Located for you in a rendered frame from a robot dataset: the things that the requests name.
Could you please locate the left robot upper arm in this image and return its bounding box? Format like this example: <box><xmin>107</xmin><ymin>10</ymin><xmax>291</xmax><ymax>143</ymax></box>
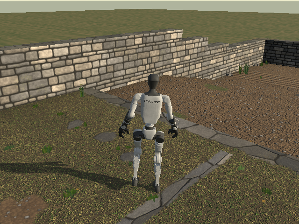
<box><xmin>127</xmin><ymin>93</ymin><xmax>142</xmax><ymax>118</ymax></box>

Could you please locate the robot right hand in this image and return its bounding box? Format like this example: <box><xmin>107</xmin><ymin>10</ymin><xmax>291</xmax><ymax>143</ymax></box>
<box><xmin>168</xmin><ymin>128</ymin><xmax>178</xmax><ymax>138</ymax></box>

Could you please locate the humanoid robot torso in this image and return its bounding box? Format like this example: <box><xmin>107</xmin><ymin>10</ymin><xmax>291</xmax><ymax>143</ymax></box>
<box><xmin>141</xmin><ymin>93</ymin><xmax>163</xmax><ymax>140</ymax></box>

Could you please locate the right robot upper arm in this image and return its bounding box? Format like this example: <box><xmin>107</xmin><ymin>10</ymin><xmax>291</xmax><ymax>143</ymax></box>
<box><xmin>162</xmin><ymin>95</ymin><xmax>173</xmax><ymax>120</ymax></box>

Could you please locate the robot left hand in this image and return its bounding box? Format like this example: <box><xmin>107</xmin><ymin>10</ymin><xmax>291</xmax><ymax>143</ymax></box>
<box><xmin>118</xmin><ymin>127</ymin><xmax>129</xmax><ymax>138</ymax></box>

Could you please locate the robot left forearm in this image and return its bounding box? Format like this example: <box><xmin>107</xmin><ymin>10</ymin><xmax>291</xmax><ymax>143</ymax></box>
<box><xmin>121</xmin><ymin>111</ymin><xmax>131</xmax><ymax>129</ymax></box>

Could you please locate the robot right forearm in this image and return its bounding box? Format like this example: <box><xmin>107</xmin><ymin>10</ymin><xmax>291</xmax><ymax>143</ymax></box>
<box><xmin>169</xmin><ymin>113</ymin><xmax>178</xmax><ymax>130</ymax></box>

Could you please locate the right robot foot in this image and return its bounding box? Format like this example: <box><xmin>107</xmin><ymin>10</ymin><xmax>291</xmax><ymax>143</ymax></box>
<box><xmin>153</xmin><ymin>181</ymin><xmax>160</xmax><ymax>193</ymax></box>

